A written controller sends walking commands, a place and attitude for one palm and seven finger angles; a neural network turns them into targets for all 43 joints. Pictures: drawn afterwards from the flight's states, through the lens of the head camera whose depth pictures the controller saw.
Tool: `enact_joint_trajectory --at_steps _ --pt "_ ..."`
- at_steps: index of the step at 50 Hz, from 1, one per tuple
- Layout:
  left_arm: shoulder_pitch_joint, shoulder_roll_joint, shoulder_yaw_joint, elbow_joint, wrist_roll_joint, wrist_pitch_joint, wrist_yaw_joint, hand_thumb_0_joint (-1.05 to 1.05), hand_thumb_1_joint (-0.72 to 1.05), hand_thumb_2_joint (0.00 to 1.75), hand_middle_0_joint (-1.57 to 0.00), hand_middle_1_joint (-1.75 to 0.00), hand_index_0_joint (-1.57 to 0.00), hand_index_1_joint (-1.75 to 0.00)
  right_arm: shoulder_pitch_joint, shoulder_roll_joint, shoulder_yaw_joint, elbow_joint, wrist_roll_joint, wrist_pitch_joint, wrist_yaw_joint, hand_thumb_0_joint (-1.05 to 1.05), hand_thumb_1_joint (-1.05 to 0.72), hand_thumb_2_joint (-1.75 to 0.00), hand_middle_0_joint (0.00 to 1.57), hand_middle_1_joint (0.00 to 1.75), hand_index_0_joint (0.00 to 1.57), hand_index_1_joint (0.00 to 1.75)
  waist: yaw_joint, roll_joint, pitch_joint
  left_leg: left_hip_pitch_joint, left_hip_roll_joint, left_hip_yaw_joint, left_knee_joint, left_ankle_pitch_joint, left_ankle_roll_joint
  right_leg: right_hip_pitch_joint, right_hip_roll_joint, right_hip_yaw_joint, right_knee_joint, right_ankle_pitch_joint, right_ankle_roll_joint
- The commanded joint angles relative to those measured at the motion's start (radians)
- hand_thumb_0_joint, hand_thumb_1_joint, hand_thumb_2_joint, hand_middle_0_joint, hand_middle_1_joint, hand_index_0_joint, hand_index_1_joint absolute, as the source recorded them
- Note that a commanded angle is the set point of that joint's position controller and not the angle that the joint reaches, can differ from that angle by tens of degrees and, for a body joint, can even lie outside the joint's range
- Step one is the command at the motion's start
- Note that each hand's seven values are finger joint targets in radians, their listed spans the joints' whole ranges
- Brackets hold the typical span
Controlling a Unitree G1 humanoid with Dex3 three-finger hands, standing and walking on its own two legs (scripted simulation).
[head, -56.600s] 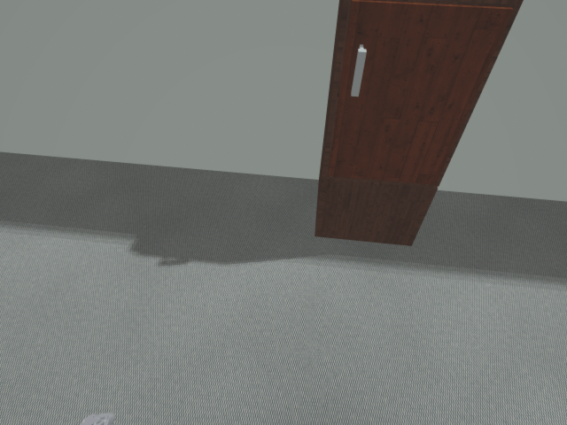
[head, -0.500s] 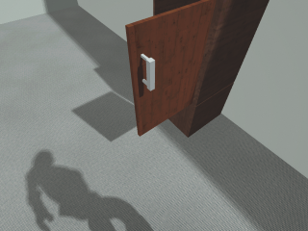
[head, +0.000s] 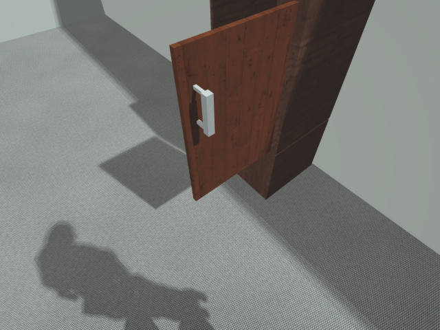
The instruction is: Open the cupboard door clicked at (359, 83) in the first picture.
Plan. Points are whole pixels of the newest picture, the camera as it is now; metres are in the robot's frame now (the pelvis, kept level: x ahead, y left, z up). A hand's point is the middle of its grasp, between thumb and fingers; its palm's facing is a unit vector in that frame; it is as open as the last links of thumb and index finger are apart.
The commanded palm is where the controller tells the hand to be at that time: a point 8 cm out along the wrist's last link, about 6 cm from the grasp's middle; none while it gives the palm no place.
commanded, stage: let the arm hang, fingers relaxed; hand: left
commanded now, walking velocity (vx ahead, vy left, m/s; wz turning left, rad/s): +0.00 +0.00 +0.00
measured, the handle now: (203, 110) +0.61 +0.08 +0.04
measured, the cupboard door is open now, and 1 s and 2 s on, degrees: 90 90 90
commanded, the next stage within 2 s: look to check the result in 0.02 s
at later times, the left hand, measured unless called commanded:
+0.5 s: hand out of the picture +0.11 +0.23 -0.15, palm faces -0.03 -0.94 -0.35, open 7.4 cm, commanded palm none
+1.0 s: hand out of the picture +0.13 +0.22 -0.15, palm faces -0.04 -0.94 -0.34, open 7.4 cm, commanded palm none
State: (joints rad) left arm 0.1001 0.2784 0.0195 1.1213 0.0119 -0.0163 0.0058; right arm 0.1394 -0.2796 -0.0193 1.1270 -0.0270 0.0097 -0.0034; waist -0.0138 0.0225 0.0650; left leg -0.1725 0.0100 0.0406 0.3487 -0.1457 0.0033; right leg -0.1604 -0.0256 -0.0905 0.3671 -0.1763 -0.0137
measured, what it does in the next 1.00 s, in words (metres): stands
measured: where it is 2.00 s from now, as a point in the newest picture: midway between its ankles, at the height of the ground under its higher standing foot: outside the picture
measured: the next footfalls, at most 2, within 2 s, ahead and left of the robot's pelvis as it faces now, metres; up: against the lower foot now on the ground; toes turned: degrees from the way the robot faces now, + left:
none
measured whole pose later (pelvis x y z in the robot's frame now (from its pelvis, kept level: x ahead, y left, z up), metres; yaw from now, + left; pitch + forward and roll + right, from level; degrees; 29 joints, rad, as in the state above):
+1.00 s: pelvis +0.04 -0.02 +0.00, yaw -1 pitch -1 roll +0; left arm 0.09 0.31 0.01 1.13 0.01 -0.02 0.01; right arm 0.11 -0.32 0.00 1.13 -0.02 0.01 -0.01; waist -0.01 0.02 0.06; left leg -0.08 0.04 0.05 0.27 -0.17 -0.03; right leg -0.07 0.01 -0.08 0.28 -0.19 -0.04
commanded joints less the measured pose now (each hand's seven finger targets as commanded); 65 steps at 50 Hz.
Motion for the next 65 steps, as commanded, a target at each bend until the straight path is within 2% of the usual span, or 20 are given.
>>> enact_joint_trajectory --at_steps 1,4,6,10,13,17,20,28,34,40,48,53,58,64,65 --pt "-0.018 0.208 0.036 -0.038 0.002 -0.020 0.011 0.00 0.90 0.90 -0.20 -0.30 -0.20 -0.30 -0.024 -0.178 -0.026 -0.047 0.006 -0.023 -0.007 0.00 -0.90 -0.90 0.20 0.30 0.20 0.30 0.007 -0.003 -0.067 0.030 0.110 -0.109 -0.068 0.073 0.020 0.018 -0.118 0.118 -0.094 0.032 -0.036" --pt "-0.028 0.214 0.035 -0.037 0.000 -0.021 0.010 0.00 0.90 0.90 -0.20 -0.30 -0.20 -0.30 -0.036 -0.191 -0.025 -0.048 0.007 -0.023 -0.008 0.00 -0.90 -0.90 0.20 0.30 0.20 0.30 0.005 -0.001 -0.077 0.043 0.112 -0.108 -0.074 0.075 0.017 0.026 -0.118 0.120 -0.104 0.037 -0.033" --pt "-0.035 0.222 0.035 -0.038 0.001 -0.022 0.010 0.00 0.90 0.90 -0.20 -0.30 -0.20 -0.30 -0.045 -0.197 -0.024 -0.048 0.007 -0.022 -0.006 0.00 -0.90 -0.90 0.20 0.30 0.20 0.30 0.004 -0.021 -0.074 0.053 0.113 -0.107 -0.072 0.080 0.017 0.024 -0.120 0.120 -0.111 0.044 -0.032" --pt "-0.036 0.229 0.035 -0.038 0.001 -0.023 0.010 0.00 0.90 0.90 -0.20 -0.30 -0.20 -0.30 -0.058 -0.211 -0.022 -0.052 0.008 -0.022 -0.007 0.00 -0.90 -0.90 0.20 0.30 0.20 0.30 0.007 -0.009 -0.080 0.068 0.114 -0.104 -0.074 0.090 0.017 0.028 -0.119 0.127 -0.119 0.059 -0.032" --pt "-0.040 0.235 0.033 -0.036 -0.001 -0.026 0.011 0.00 0.90 0.90 -0.20 -0.30 -0.20 -0.30 -0.054 -0.216 -0.020 -0.053 0.008 -0.025 -0.009 0.00 -0.90 -0.90 0.20 0.30 0.20 0.30 0.002 -0.021 -0.123 0.092 0.120 -0.100 -0.069 0.141 0.016 0.064 -0.122 0.123 -0.105 0.149 -0.031" --pt "-0.044 0.241 0.032 -0.038 -0.001 -0.026 0.013 0.00 0.90 0.90 -0.20 -0.30 -0.20 -0.30 -0.064 -0.221 -0.019 -0.053 0.008 -0.023 -0.010 0.00 -0.90 -0.90 0.20 0.30 0.20 0.30 0.002 -0.012 -0.106 0.099 0.120 -0.094 -0.070 0.158 0.013 0.065 -0.122 0.123 -0.107 0.189 -0.030" --pt "-0.039 0.243 0.032 -0.038 -0.001 -0.026 0.013 0.00 0.90 0.90 -0.20 -0.30 -0.20 -0.30 -0.068 -0.227 -0.020 -0.057 0.010 -0.020 -0.010 0.00 -0.90 -0.90 0.20 0.30 0.20 0.30 0.003 -0.029 -0.088 0.103 0.120 -0.090 -0.072 0.143 0.013 0.049 -0.118 0.125 -0.119 0.173 -0.029" --pt "-0.037 0.244 0.031 -0.036 -0.002 -0.027 0.015 0.00 0.90 0.90 -0.20 -0.30 -0.20 -0.30 -0.064 -0.227 -0.017 -0.056 0.009 -0.023 -0.012 0.00 -0.90 -0.90 0.20 0.30 0.20 0.30 0.002 -0.013 -0.115 0.122 0.124 -0.082 -0.075 0.167 0.010 0.080 -0.121 0.128 -0.116 0.223 -0.029" --pt "-0.032 0.245 0.032 -0.038 -0.002 -0.029 0.017 0.00 0.90 0.90 -0.20 -0.30 -0.20 -0.30 -0.057 -0.226 -0.017 -0.055 0.009 -0.023 -0.014 0.00 -0.90 -0.90 0.20 0.30 0.20 0.30 0.002 -0.028 -0.118 0.130 0.125 -0.076 -0.073 0.187 0.009 0.092 -0.121 0.125 -0.113 0.273 -0.028" --pt "-0.029 0.247 0.034 -0.041 -0.002 -0.029 0.017 0.00 0.90 0.90 -0.20 -0.30 -0.20 -0.30 -0.058 -0.225 -0.018 -0.057 0.010 -0.023 -0.015 0.00 -0.90 -0.90 0.20 0.30 0.20 0.30 0.006 -0.026 -0.091 0.126 0.124 -0.074 -0.076 0.182 0.010 0.081 -0.119 0.127 -0.120 0.269 -0.028" --pt "-0.031 0.242 0.031 -0.040 -0.003 -0.028 0.016 0.00 0.90 0.90 -0.20 -0.30 -0.20 -0.30 -0.050 -0.226 -0.016 -0.053 0.009 -0.025 -0.015 0.00 -0.90 -0.90 0.20 0.30 0.20 0.30 0.004 -0.012 -0.105 0.132 0.127 -0.075 -0.084 0.176 0.008 0.093 -0.117 0.133 -0.122 0.246 -0.032" --pt "-0.030 0.245 0.032 -0.040 -0.003 -0.029 0.016 0.00 0.90 0.90 -0.20 -0.30 -0.20 -0.30 -0.045 -0.225 -0.017 -0.052 0.011 -0.027 -0.016 0.00 -0.90 -0.90 0.20 0.30 0.20 0.30 0.003 -0.027 -0.118 0.142 0.130 -0.074 -0.084 0.193 0.009 0.099 -0.117 0.134 -0.117 0.276 -0.032" --pt "-0.032 0.244 0.031 -0.039 -0.003 -0.028 0.016 0.00 0.90 0.90 -0.20 -0.30 -0.20 -0.30 -0.046 -0.230 -0.019 -0.051 0.011 -0.026 -0.016 0.00 -0.90 -0.90 0.20 0.30 0.20 0.30 0.003 -0.018 -0.094 0.134 0.131 -0.070 -0.090 0.179 0.007 0.087 -0.116 0.134 -0.122 0.253 -0.033" --pt "-0.027 0.247 0.030 -0.036 -0.004 -0.029 0.015 0.00 0.90 0.90 -0.20 -0.30 -0.20 -0.30 -0.050 -0.231 -0.018 -0.050 0.011 -0.028 -0.016 0.00 -0.90 -0.90 0.20 0.30 0.20 0.30 0.003 -0.021 -0.108 0.149 0.132 -0.072 -0.090 0.189 0.009 0.089 -0.117 0.136 -0.120 0.260 -0.033" --pt "-0.026 0.248 0.031 -0.038 -0.003 -0.028 0.016 0.00 0.90 0.90 -0.20 -0.30 -0.20 -0.30 -0.051 -0.232 -0.019 -0.052 0.013 -0.027 -0.017 0.00 -0.90 -0.90 0.20 0.30 0.20 0.30 0.005 -0.022 -0.086 0.143 0.132 -0.070 -0.091 0.181 0.010 0.077 -0.114 0.136 -0.127 0.250 -0.033"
